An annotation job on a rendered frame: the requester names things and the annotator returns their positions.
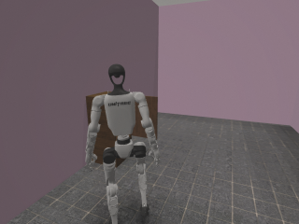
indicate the robot right upper arm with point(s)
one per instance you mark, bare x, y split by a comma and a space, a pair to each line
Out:
143, 108

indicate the robot right foot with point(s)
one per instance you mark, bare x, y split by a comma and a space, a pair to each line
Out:
144, 210

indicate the right robot hand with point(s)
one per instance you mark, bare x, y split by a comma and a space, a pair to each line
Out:
156, 155

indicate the left robot hand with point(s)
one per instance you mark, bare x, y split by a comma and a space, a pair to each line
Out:
90, 160

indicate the robot left shin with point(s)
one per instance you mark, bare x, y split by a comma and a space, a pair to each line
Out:
113, 207

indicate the robot left upper arm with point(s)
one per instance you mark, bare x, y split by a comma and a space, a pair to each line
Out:
96, 110

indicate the robot left forearm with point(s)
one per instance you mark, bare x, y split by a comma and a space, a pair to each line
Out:
91, 139

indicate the cupboard door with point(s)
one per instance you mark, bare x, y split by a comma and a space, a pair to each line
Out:
138, 130

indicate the robot right forearm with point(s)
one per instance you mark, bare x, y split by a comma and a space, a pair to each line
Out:
151, 136

